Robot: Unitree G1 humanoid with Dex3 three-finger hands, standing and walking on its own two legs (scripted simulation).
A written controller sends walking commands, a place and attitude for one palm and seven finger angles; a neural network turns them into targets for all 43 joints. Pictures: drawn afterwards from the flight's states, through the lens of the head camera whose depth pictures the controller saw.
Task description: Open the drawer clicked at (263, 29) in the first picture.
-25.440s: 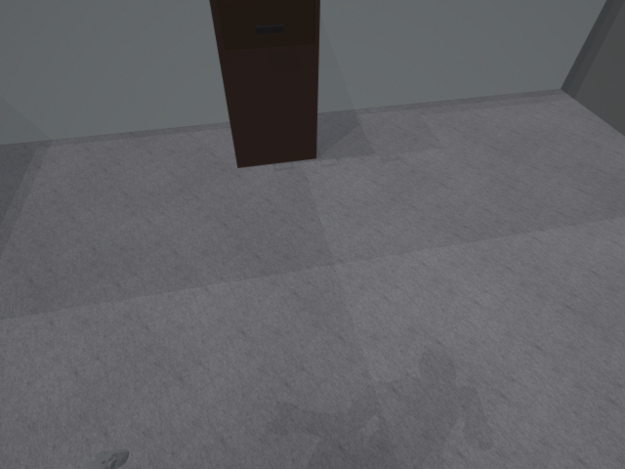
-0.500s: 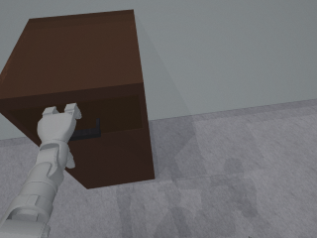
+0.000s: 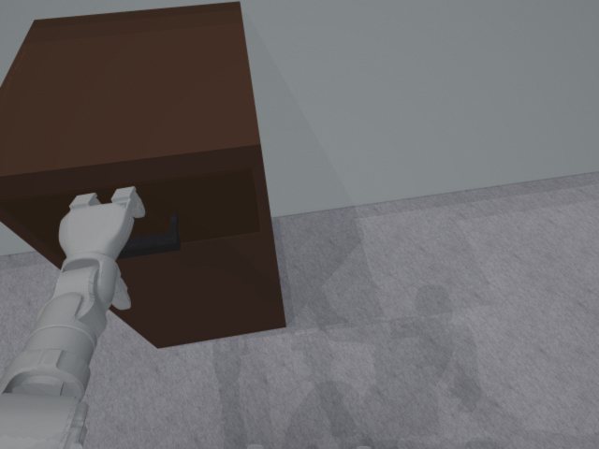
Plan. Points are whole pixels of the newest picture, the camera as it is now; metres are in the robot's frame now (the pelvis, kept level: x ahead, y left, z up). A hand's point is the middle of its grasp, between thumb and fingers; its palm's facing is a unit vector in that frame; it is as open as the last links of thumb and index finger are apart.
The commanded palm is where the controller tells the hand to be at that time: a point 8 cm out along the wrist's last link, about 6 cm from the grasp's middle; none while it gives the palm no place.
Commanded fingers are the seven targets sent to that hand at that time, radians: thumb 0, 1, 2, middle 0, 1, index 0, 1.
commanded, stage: re-aim the fingers above the handle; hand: left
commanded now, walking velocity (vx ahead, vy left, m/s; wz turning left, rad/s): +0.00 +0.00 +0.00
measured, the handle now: (146, 234) +0.45 +0.27 -0.05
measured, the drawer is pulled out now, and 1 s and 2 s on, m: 0.00 0.00 0.00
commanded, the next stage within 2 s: lower the fingers behind the handle in 1.16 s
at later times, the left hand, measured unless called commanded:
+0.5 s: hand (129, 245) +0.39 +0.26 +0.01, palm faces -0.02 -0.05 -1.00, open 13.8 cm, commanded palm +0.37 +0.26 +0.07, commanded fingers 0.00 -0.50 0.30 -0.30 -1.20 -0.30 -1.20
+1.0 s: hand (132, 252) +0.38 +0.26 +0.01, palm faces -0.03 -0.05 -1.00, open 13.8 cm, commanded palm +0.37 +0.27 +0.07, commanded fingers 0.00 -0.50 0.30 -0.30 -1.20 -0.30 -1.20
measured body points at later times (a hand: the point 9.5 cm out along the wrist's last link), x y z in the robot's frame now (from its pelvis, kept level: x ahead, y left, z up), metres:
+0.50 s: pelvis +0.01 +0.01 +0.00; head +0.07 +0.00 +0.45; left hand +0.39 +0.26 +0.07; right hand +0.09 -0.25 -0.13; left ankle -0.01 +0.11 -0.71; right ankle -0.01 -0.13 -0.71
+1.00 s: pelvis +0.00 +0.00 +0.00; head +0.07 -0.01 +0.45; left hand +0.38 +0.26 +0.06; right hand +0.10 -0.27 -0.13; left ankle -0.01 +0.11 -0.71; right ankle -0.01 -0.13 -0.71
